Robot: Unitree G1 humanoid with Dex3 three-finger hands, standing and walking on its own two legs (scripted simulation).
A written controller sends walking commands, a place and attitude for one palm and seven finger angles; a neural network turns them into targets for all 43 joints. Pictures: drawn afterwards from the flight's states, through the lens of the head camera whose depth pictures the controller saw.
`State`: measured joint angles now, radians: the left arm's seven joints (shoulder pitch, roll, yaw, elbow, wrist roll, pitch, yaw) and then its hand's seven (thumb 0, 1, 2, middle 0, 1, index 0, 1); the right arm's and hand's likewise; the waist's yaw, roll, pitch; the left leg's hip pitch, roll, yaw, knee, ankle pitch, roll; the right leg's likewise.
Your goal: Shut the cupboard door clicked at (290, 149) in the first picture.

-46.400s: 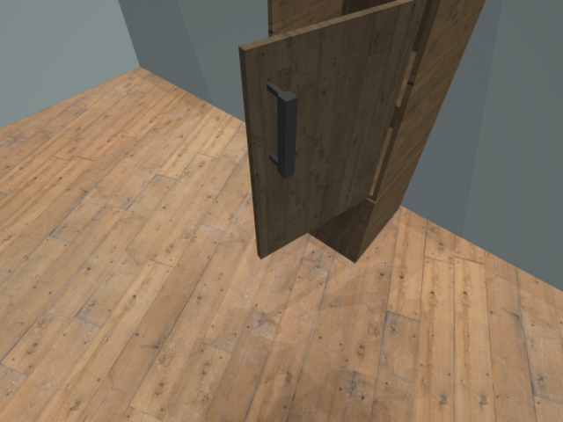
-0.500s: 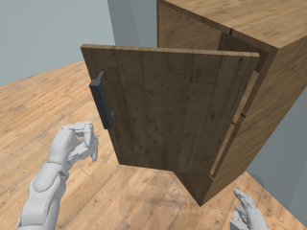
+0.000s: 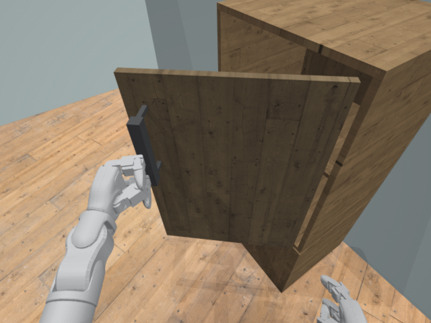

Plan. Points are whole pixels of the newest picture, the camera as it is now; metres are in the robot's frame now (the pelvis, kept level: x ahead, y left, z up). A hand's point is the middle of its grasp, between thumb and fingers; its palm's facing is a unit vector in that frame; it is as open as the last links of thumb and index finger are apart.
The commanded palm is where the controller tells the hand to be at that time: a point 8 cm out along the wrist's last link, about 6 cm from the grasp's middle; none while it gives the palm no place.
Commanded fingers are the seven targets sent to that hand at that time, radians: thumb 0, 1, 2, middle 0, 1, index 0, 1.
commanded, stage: bring the fist close to the handle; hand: left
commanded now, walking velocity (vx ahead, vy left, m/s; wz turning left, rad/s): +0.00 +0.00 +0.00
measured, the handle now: (148, 147) +0.43 +0.17 +0.11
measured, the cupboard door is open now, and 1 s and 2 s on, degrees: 48 42 32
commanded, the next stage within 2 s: push the door shut along its arc in 0.16 s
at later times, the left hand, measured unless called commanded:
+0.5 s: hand (156, 179) +0.34 +0.13 +0.12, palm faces -0.13 -0.99 -0.05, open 3.1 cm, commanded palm +0.33 +0.19 +0.12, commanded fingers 0.00 0.90 0.90 -1.30 -1.50 -1.30 -1.50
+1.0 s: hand (159, 155) +0.39 +0.13 +0.12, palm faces -0.22 -0.98 -0.03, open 3.2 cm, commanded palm +0.39 +0.18 +0.12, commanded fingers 0.00 0.90 0.90 -1.30 -1.50 -1.30 -1.50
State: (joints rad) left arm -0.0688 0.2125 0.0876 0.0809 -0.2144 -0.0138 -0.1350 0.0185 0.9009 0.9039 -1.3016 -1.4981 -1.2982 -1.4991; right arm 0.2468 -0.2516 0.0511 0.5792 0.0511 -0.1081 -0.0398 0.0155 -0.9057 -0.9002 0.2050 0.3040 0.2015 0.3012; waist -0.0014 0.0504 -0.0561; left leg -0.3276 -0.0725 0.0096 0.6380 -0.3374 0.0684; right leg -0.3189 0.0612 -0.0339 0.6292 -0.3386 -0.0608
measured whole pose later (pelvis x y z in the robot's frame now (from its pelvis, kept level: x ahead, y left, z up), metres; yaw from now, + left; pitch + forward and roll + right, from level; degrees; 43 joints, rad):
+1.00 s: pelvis -0.01 -0.01 +0.00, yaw +1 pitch +5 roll +0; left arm -0.59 0.33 0.13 0.71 -0.24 -0.13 -0.34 0.02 0.90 0.90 -1.34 -1.50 -1.32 -1.50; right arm 0.26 -0.29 0.04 0.63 0.06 -0.04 -0.05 0.01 -0.91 -0.90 0.20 0.30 0.20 0.30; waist -0.05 0.02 -0.04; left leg -0.43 -0.07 -0.01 0.67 -0.32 0.06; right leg -0.41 0.06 -0.05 0.65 -0.32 -0.07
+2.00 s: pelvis +0.00 +0.00 -0.02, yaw +0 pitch +13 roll -1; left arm -1.03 0.33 0.10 1.16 -0.18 -0.22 -0.42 -0.01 0.88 0.93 -1.30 -1.50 -1.30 -1.50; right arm 0.38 -0.29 0.01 0.71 0.02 -0.03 -0.03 0.01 -0.91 -0.90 0.21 0.30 0.20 0.30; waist -0.15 0.04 -0.08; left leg -0.63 -0.07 0.01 0.78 -0.38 0.07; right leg -0.62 0.06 -0.04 0.76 -0.38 -0.06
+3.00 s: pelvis +0.00 -0.02 -0.01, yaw -2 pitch +8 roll +0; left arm -0.60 0.11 0.09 0.76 -0.13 -0.26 0.06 0.02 0.90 0.90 -1.30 -1.50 -1.30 -1.50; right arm 0.32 -0.28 -0.02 0.63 0.03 -0.02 0.03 0.01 -0.91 -0.90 0.20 0.30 0.20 0.30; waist -0.06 0.04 -0.08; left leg -0.47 -0.03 0.03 0.69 -0.35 0.04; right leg -0.47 0.10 -0.02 0.67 -0.33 -0.09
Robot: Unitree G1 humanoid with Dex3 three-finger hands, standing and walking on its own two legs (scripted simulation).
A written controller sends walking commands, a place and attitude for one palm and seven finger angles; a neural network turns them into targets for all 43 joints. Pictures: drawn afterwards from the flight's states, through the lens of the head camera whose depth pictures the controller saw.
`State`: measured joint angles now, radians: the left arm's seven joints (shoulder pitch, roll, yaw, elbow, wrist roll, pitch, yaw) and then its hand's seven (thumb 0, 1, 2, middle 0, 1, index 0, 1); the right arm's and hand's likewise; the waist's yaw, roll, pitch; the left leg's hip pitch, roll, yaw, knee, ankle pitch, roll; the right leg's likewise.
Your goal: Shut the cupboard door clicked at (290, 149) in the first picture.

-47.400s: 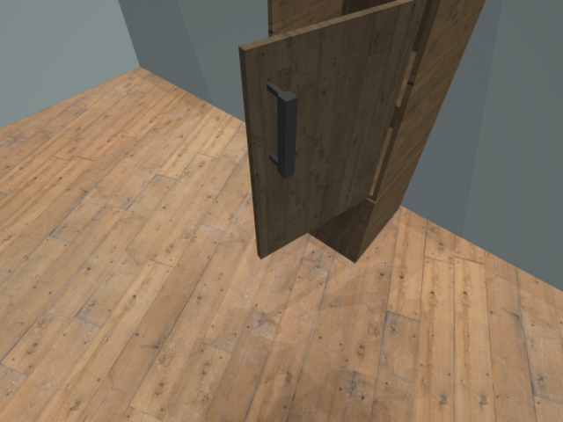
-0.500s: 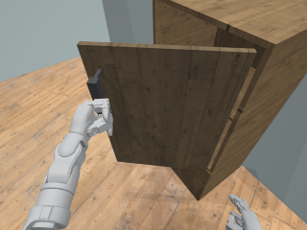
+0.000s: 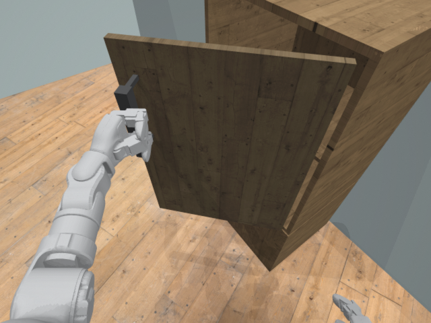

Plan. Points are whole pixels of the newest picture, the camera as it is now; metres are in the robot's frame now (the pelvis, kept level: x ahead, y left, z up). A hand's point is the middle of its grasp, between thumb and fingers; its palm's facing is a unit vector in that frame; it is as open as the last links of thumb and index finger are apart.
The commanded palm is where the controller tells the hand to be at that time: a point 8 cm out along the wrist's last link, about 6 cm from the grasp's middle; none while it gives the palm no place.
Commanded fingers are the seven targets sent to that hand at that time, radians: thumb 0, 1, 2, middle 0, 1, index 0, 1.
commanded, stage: push the door shut along its arc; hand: left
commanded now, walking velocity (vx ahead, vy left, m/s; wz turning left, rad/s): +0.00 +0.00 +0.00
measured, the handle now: (138, 118) +0.49 +0.17 +0.11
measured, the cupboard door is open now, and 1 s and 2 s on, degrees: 42 32 25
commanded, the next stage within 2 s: pull the fist back off the door in 1.10 s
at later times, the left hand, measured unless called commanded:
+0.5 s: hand (170, 124) +0.46 +0.10 +0.12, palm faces -0.38 -0.93 -0.04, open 3.1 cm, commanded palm +0.47 +0.14 +0.12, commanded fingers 0.00 0.90 0.90 -1.30 -1.50 -1.30 -1.50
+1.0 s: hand (192, 109) +0.50 +0.05 +0.13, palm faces -0.46 -0.89 -0.03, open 3.0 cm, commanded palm +0.51 +0.09 +0.12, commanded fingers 0.00 0.90 0.90 -1.30 -1.50 -1.30 -1.50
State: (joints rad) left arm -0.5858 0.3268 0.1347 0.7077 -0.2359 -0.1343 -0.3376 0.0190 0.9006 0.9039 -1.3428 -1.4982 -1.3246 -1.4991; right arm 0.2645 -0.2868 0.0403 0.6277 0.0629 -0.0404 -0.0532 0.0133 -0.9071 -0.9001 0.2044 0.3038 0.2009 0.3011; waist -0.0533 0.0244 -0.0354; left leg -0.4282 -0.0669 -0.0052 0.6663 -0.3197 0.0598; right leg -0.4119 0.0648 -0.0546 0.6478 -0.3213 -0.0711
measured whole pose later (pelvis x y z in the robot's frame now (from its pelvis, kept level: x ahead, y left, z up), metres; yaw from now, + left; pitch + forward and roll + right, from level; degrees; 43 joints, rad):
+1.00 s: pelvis +0.02 +0.01 -0.02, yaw -1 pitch +13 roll -1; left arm -1.03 0.33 0.10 1.16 -0.18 -0.22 -0.42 -0.01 0.88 0.93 -1.30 -1.50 -1.30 -1.50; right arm 0.38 -0.29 0.01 0.71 0.02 -0.03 -0.03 0.01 -0.91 -0.90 0.21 0.30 0.20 0.30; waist -0.15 0.04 -0.08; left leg -0.63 -0.07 0.01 0.78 -0.38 0.07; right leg -0.62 0.06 -0.04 0.76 -0.38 -0.06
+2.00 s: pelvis +0.01 -0.01 +0.00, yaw -3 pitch +8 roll +0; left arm -0.60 0.11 0.09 0.76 -0.13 -0.26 0.06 0.02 0.90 0.90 -1.30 -1.50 -1.30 -1.50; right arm 0.32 -0.28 -0.02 0.63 0.03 -0.02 0.03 0.01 -0.91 -0.90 0.20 0.30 0.20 0.30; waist -0.06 0.04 -0.08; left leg -0.47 -0.03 0.03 0.69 -0.35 0.04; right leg -0.47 0.10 -0.02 0.67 -0.33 -0.09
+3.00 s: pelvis +0.02 +0.02 +0.02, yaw -1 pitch -3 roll -1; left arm 0.16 0.28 0.07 -0.17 -0.08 -0.01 0.06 0.02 0.90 0.90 -0.99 -1.15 -0.98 -1.15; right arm 0.14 -0.22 0.06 0.56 0.03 0.02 -0.05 0.01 -0.91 -0.90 0.20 0.30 0.20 0.30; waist 0.05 0.07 -0.01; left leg -0.13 -0.07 0.00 0.44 -0.25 0.08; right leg -0.11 0.06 -0.03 0.40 -0.24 -0.05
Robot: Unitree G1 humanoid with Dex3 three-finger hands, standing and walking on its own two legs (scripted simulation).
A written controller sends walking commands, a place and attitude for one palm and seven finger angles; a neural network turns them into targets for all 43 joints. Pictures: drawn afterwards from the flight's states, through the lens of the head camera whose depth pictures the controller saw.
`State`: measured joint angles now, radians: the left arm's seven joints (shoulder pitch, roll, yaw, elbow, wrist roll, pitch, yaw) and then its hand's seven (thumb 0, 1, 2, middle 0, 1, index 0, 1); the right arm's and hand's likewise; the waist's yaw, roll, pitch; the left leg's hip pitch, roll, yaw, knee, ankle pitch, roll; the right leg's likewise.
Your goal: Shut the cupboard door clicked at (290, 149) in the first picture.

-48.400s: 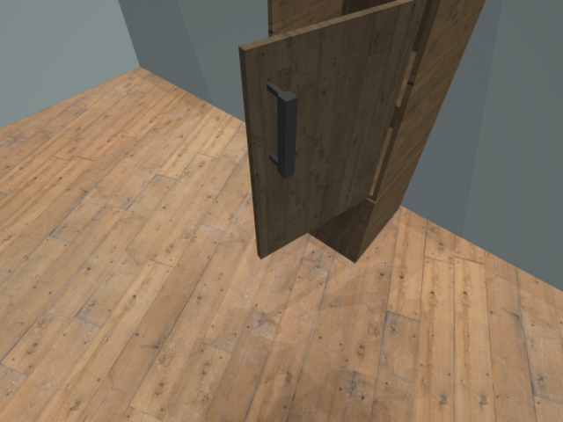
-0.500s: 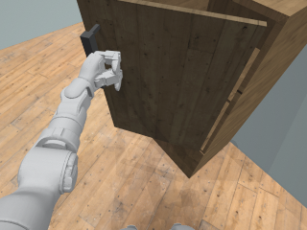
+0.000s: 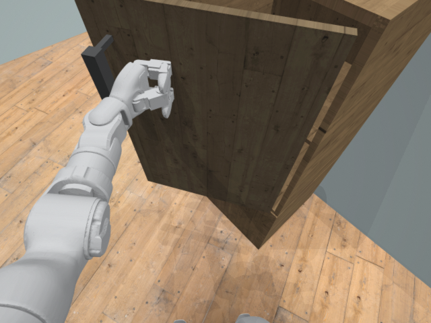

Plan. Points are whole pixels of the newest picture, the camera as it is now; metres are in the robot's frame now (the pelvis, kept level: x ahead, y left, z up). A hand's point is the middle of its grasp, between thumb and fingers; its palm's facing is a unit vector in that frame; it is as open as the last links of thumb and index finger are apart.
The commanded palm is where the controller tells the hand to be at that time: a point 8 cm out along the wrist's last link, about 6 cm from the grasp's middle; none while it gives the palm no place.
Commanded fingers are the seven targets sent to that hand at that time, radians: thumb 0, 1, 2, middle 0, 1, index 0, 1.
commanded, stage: push the door shut along its arc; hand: left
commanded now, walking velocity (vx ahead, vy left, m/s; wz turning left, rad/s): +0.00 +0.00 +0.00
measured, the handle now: (115, 85) +0.54 +0.15 +0.13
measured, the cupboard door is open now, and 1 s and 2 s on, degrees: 32 25 25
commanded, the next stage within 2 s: pull the fist back off the door in 0.10 s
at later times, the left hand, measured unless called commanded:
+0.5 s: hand (187, 89) +0.51 +0.01 +0.13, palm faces +0.00 -1.00 -0.06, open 2.9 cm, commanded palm +0.48 +0.07 +0.13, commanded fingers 0.00 0.90 0.90 -1.30 -1.50 -1.30 -1.50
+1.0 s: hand (170, 131) +0.42 +0.05 +0.12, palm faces -0.04 -1.00 +0.01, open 3.1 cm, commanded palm +0.40 +0.09 +0.13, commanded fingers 0.00 0.90 0.90 -1.30 -1.50 -1.30 -1.50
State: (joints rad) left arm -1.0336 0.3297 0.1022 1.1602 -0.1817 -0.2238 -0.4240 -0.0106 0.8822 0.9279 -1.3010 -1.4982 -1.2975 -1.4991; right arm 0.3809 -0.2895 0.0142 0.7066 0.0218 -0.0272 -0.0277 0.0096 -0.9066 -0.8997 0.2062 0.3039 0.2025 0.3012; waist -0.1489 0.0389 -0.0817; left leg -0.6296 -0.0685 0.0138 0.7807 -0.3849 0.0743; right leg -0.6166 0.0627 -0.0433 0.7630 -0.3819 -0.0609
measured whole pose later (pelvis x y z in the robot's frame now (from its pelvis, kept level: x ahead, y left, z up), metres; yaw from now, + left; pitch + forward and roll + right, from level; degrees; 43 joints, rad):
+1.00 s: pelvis -0.01 -0.02 +0.01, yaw -2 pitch +8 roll +0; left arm -0.60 0.11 0.09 0.76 -0.13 -0.26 0.06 0.02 0.90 0.90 -1.30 -1.50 -1.30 -1.50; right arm 0.32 -0.28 -0.02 0.63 0.03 -0.02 0.03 0.01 -0.91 -0.90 0.20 0.30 0.20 0.30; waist -0.06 0.04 -0.08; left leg -0.47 -0.03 0.03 0.69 -0.35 0.04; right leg -0.47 0.10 -0.02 0.67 -0.33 -0.09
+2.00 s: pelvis +0.00 +0.01 +0.04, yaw +0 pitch -3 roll -1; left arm 0.16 0.28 0.07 -0.17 -0.08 -0.01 0.06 0.02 0.90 0.90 -0.99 -1.15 -0.98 -1.15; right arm 0.14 -0.22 0.06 0.56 0.03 0.02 -0.05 0.01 -0.91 -0.90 0.20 0.30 0.20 0.30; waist 0.05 0.07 -0.01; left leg -0.13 -0.07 0.00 0.44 -0.25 0.08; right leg -0.11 0.06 -0.03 0.40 -0.24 -0.05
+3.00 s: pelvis +0.00 +0.03 +0.03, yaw -1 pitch -2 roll -2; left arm 0.48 0.37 0.38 -0.37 -0.08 -0.11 0.10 0.02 0.89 0.90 -0.21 -0.30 -0.21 -0.30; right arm 0.20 -0.23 0.02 0.60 0.02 -0.02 -0.05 0.01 -0.90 -0.90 0.21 0.30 0.20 0.30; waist 0.04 0.08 -0.02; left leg -0.16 -0.08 0.02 0.46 -0.27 0.10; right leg -0.13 0.06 -0.01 0.39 -0.23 -0.02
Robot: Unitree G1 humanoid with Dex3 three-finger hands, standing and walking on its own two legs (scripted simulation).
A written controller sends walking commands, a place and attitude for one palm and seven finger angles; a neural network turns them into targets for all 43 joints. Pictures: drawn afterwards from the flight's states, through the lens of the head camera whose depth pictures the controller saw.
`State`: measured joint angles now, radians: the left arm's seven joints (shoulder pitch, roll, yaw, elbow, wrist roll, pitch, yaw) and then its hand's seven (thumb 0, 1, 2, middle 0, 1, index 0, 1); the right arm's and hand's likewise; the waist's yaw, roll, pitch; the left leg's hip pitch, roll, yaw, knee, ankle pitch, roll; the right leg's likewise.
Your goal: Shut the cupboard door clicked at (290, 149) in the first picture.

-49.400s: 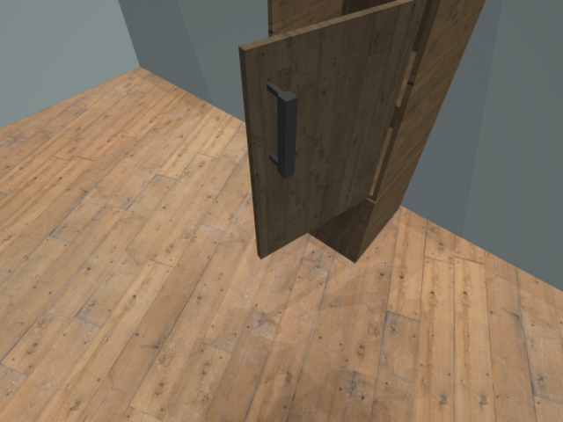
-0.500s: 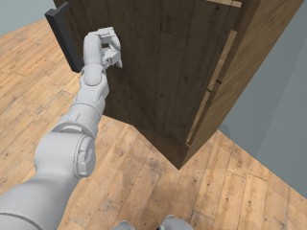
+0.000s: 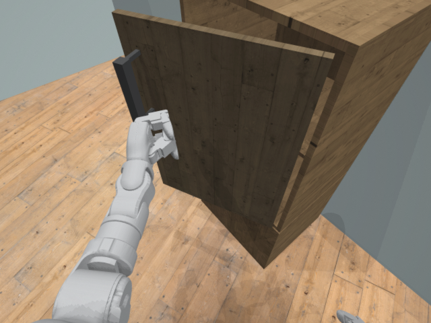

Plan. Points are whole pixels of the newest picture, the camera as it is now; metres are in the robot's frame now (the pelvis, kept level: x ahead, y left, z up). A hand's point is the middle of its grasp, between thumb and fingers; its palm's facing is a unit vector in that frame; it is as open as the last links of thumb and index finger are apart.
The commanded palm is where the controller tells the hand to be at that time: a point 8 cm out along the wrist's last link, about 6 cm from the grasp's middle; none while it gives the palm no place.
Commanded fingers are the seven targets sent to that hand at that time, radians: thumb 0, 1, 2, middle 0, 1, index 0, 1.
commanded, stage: pull the fist back off the door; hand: left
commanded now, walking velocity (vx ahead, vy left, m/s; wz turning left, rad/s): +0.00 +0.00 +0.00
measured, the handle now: (138, 91) +0.58 +0.17 +0.12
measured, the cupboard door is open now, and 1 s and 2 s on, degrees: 25 25 25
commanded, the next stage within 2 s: draw the hand back to the body in 0.08 s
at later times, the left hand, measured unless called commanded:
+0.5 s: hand (145, 151) +0.39 +0.13 +0.12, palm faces -0.01 -1.00 -0.04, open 3.1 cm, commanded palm +0.35 +0.17 +0.14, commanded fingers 0.00 0.90 0.90 -1.30 -1.50 -1.30 -1.50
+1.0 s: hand (57, 209) +0.26 +0.22 +0.15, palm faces +0.21 -0.95 -0.25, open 3.4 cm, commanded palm +0.22 +0.27 +0.17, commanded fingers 0.00 0.90 0.90 -0.72 -0.87 -0.72 -0.87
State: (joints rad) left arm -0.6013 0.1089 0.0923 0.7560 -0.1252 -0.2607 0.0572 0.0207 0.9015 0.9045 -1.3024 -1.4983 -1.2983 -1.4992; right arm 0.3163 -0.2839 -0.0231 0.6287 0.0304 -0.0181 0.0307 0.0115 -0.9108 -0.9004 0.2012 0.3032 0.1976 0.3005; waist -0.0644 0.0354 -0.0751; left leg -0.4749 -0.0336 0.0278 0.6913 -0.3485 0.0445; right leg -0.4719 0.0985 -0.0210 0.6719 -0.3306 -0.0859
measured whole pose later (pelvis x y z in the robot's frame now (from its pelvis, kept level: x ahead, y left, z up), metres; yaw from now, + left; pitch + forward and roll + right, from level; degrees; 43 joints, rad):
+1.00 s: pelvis +0.01 +0.03 +0.02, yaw +2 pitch -3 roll -1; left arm 0.16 0.28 0.07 -0.17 -0.08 -0.01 0.06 0.02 0.90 0.90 -0.99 -1.15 -0.98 -1.15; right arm 0.14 -0.22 0.06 0.56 0.03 0.02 -0.05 0.01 -0.91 -0.90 0.20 0.30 0.20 0.30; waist 0.05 0.07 -0.01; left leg -0.13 -0.07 0.00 0.44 -0.25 0.08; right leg -0.11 0.06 -0.03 0.40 -0.24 -0.05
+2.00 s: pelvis +0.01 +0.05 +0.02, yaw +1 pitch -2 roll -2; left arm 0.48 0.37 0.38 -0.37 -0.08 -0.11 0.10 0.02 0.89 0.90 -0.21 -0.30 -0.21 -0.30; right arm 0.20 -0.23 0.02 0.60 0.02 -0.02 -0.05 0.01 -0.90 -0.90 0.21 0.30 0.20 0.30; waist 0.04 0.08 -0.02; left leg -0.16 -0.08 0.02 0.46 -0.27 0.10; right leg -0.13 0.06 -0.01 0.39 -0.23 -0.02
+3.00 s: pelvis -0.12 +0.08 -0.01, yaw +3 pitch +0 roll -5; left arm 0.51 0.45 0.49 -0.55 -0.01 -0.26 0.14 0.02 0.89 0.90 -0.22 -0.30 -0.21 -0.30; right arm 0.24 -0.23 -0.02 0.59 0.00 -0.03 -0.06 0.01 -0.91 -0.90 0.21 0.30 0.20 0.30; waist -0.02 0.01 0.00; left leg -0.53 -0.03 0.09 0.74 -0.21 0.16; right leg -0.44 0.08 0.03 0.93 -0.34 0.02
